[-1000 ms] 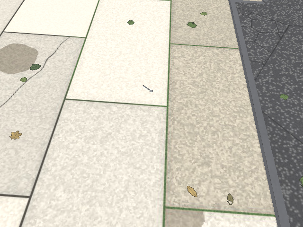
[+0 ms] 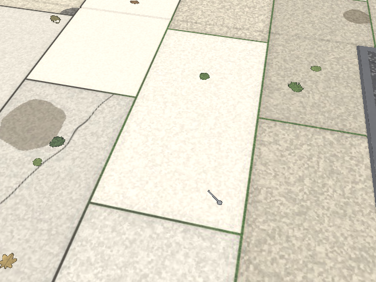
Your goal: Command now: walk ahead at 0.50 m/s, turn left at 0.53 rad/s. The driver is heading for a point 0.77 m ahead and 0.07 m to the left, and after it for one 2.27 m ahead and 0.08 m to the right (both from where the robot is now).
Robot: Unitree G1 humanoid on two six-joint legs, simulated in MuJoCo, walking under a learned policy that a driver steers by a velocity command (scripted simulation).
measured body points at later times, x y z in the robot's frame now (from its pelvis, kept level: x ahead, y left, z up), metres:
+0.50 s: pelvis +0.27 -0.04 +0.00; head +0.30 -0.04 +0.45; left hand +0.36 +0.26 -0.09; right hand +0.39 -0.30 -0.13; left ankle +0.14 +0.04 -0.65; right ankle +0.35 -0.12 -0.73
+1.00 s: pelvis +0.50 +0.09 +0.01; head +0.51 +0.11 +0.46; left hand +0.42 +0.33 -0.14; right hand +0.71 -0.11 -0.10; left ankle +0.50 +0.16 -0.73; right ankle +0.46 -0.08 -0.65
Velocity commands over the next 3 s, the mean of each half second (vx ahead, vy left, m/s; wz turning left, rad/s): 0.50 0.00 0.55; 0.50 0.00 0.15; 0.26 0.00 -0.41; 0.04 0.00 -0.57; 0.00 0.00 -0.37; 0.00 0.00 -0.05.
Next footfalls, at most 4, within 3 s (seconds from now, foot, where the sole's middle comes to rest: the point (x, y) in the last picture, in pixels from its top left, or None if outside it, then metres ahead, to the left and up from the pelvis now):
0.38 right None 0.39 -0.11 -0.77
0.86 left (146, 259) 0.54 0.18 -0.77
1.36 right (174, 193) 0.81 0.09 -0.77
1.90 left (128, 203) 0.76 0.27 -0.77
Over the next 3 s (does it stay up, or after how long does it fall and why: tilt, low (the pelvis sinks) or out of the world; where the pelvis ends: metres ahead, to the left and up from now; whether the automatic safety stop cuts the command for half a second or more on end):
stays up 0.68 0.19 0.02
